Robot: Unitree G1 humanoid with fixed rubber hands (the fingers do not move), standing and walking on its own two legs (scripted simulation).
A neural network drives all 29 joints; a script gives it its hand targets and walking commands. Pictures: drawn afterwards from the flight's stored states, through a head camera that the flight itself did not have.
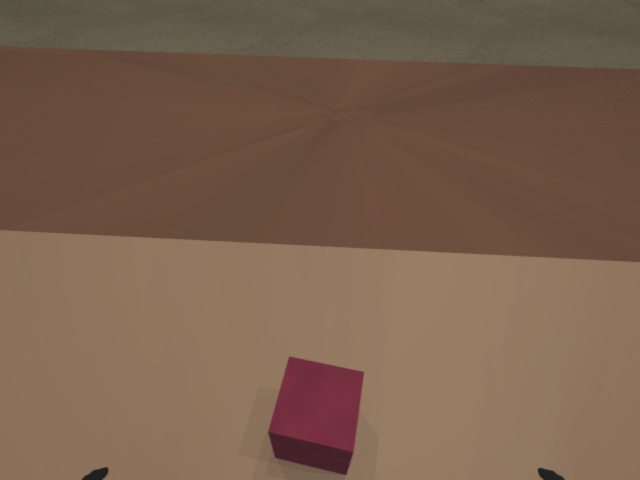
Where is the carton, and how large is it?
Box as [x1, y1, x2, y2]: [268, 356, 363, 474]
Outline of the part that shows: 289,356 268,430 275,457 345,474 353,450 363,372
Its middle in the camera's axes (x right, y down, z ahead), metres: +0.00 +0.50 +1.08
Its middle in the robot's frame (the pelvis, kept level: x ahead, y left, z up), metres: +0.41 +0.00 -0.66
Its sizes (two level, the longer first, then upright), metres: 0.210 0.200 0.250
